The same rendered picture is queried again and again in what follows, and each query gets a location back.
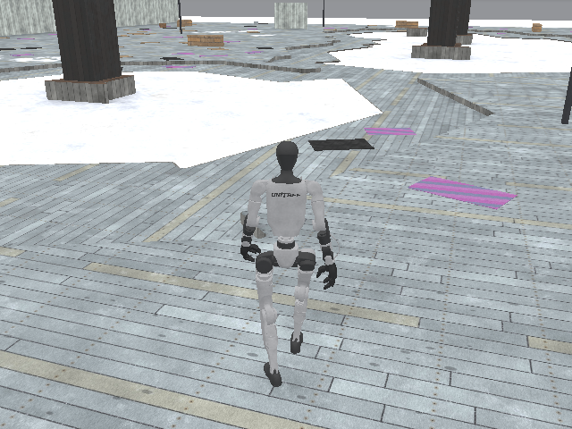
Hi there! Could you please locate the robot right hand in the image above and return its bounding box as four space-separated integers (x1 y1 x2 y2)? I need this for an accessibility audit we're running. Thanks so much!
316 263 337 290

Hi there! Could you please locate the robot right shin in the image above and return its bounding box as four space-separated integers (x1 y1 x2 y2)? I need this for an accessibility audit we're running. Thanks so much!
292 287 309 342

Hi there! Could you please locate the robot right upper arm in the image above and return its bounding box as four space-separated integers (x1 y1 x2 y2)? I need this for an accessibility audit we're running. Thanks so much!
305 180 326 231

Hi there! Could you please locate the robot head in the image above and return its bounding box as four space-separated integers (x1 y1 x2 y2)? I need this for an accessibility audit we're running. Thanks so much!
272 141 302 184

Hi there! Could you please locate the right robot forearm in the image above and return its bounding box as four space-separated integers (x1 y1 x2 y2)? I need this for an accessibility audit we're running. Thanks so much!
317 218 335 265

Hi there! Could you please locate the left robot forearm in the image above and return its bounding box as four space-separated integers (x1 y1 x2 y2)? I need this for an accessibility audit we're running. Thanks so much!
241 214 256 247

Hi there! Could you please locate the robot left hand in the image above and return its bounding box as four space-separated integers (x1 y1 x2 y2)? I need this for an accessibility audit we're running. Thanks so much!
240 244 261 262

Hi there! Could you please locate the robot left upper arm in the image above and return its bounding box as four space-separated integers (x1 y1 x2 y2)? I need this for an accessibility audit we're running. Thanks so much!
246 180 268 227

